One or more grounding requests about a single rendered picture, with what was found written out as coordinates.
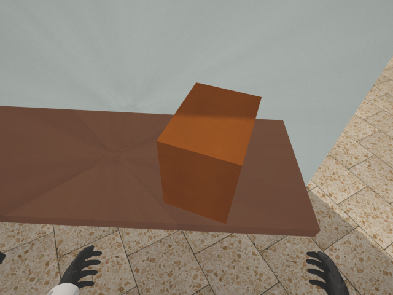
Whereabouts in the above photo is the right robot hand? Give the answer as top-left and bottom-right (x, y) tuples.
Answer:
(306, 251), (350, 295)

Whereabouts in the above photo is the carton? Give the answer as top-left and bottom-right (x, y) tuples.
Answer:
(157, 82), (262, 224)

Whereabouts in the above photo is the table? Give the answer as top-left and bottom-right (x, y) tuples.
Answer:
(0, 106), (320, 264)

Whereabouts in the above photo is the left robot forearm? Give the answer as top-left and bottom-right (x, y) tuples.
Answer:
(48, 283), (79, 295)

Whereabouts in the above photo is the left robot hand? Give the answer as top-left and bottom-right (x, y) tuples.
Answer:
(59, 245), (102, 289)

